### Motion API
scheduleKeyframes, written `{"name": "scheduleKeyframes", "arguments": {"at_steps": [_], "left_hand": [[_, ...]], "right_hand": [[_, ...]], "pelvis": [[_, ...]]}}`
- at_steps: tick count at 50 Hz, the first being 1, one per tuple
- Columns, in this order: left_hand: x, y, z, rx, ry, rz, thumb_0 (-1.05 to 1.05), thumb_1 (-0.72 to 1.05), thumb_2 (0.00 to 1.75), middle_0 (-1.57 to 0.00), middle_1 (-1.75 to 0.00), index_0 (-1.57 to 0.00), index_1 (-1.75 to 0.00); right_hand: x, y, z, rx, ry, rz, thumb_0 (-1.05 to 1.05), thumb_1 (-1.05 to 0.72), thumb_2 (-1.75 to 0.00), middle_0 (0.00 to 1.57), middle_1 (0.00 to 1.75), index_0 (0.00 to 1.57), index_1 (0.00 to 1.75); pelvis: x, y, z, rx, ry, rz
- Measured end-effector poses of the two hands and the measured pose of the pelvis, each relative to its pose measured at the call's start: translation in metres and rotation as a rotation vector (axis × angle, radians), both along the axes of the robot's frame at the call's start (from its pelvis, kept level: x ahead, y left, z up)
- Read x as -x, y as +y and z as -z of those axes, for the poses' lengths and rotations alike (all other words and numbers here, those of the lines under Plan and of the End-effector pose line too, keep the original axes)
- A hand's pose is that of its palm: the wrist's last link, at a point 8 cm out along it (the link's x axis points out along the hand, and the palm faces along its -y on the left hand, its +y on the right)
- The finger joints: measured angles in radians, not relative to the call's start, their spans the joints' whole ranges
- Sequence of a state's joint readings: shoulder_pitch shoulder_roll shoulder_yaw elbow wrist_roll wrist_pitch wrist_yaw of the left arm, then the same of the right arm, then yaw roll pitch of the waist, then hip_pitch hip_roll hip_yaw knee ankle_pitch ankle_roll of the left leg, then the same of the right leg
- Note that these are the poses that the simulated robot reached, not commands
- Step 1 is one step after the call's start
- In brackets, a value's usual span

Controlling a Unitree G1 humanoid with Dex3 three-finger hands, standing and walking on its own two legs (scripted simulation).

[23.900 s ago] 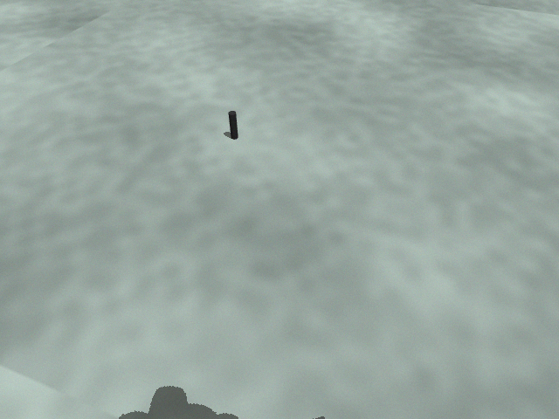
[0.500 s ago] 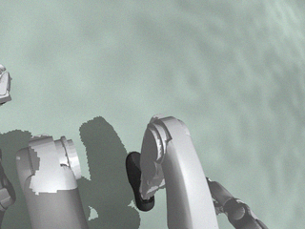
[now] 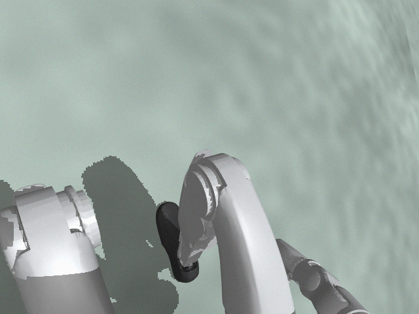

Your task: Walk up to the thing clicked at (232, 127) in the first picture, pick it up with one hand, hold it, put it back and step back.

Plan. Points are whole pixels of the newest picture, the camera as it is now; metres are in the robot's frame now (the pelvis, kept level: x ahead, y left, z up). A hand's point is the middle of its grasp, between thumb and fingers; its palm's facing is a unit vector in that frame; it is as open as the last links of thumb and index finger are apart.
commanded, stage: lower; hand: left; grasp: from the side
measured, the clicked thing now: out of the picture +0.45 +0.28 -0.18
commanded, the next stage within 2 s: loosen in 0.58 s
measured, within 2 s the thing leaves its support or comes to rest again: rests again in 0.86 s
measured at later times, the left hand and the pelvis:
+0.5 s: hand out of the picture +0.46 +0.26 -0.18, palm faces +0.26 -0.97 -0.01, open 5.3 cm; pelvis +0.00 +0.01 +0.00, yaw -2 degrees
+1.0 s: hand out of the picture +0.45 +0.26 -0.18, palm faces +0.27 -0.96 +0.01, open 6.4 cm; pelvis -0.01 +0.01 +0.00, yaw -2 degrees
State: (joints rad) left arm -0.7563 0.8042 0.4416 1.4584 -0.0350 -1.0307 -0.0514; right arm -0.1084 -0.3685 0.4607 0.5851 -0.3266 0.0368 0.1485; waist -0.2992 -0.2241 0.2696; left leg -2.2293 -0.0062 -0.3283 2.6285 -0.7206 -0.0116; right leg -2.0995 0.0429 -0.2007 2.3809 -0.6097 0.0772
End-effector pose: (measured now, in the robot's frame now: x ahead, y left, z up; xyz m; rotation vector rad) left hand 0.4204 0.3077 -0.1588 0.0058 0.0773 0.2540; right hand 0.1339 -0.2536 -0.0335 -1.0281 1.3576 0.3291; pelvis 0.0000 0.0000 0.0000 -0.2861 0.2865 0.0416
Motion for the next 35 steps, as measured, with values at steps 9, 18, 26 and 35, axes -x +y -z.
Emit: {"name": "scheduleKeyframes", "arguments": {"at_steps": [9,18,26,35], "left_hand": [[-0.001,0.001,0.007,0.0,0.002,-0.019,0.02,0.15,1.16,-0.99,-1.16,-1.03,-1.18],[0.001,0.001,0.014,0.012,0.0,-0.038,0.02,0.15,1.16,-0.99,-1.16,-1.03,-1.18],[-0.001,-0.003,0.02,0.003,-0.002,-0.005,0.02,0.15,1.17,-0.99,-1.16,-1.03,-1.19],[0.003,-0.001,0.024,0.007,0.004,-0.026,0.02,0.15,1.17,-0.99,-1.16,-1.03,-1.19]], "right_hand": [[-0.003,0.003,-0.004,0.02,0.002,-0.031,0.0,-0.89,-0.89,0.2,0.3,0.21,0.3],[-0.005,0.007,-0.008,0.032,0.006,-0.055,0.0,-0.89,-0.89,0.2,0.3,0.21,0.3],[-0.006,0.01,-0.011,0.051,0.01,-0.066,0.0,-0.89,-0.89,0.2,0.3,0.21,0.3],[-0.003,0.013,-0.013,0.055,0.018,-0.079,0.0,-0.89,-0.89,0.2,0.3,0.21,0.3]], "pelvis": [[0.002,0.002,0.0,0.013,-0.014,0.008],[0.002,0.004,0.0,0.027,-0.02,0.017],[0.002,0.007,0.0,0.04,-0.03,0.02],[0.004,0.008,0.0,0.047,-0.04,0.023]]}}
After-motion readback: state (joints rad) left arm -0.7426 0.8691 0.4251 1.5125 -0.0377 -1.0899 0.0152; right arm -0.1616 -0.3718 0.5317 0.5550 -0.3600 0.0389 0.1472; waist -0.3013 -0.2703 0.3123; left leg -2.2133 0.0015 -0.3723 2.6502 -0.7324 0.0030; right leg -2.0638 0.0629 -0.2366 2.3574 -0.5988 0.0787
